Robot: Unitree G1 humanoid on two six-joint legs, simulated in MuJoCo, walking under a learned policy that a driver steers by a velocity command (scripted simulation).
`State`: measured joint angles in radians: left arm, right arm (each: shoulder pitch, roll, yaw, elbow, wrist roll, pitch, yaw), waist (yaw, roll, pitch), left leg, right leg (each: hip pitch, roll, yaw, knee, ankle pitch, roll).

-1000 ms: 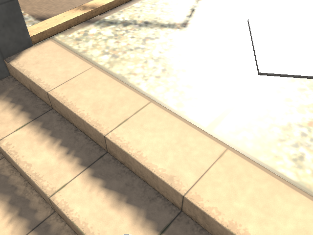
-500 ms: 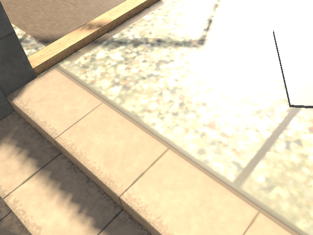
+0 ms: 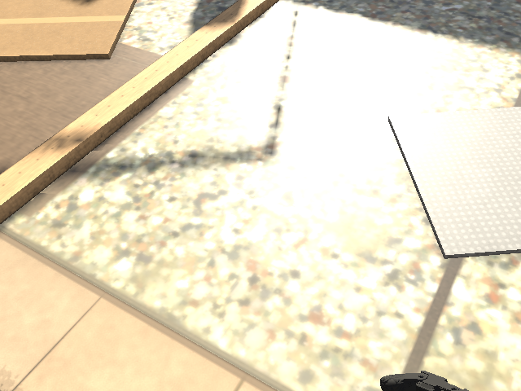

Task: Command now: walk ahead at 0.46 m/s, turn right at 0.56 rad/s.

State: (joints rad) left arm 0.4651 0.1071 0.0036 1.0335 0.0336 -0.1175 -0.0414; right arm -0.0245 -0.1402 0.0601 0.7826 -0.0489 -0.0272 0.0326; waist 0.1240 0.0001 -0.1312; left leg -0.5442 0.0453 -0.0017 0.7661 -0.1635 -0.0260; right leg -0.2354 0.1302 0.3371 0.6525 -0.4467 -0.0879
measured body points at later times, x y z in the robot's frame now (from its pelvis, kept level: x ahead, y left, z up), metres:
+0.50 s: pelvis +0.16 +0.02 +0.07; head +0.18 +0.01 +0.52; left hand +0.39 +0.20 -0.03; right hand +0.23 -0.28 -0.03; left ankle +0.09 +0.20 -0.51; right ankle +0.23 -0.07 -0.61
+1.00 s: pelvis +0.21 +0.07 +0.12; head +0.23 +0.08 +0.57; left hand +0.49 +0.20 +0.02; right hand +0.20 -0.22 +0.04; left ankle +0.31 +0.12 -0.61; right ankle +0.13 -0.06 -0.52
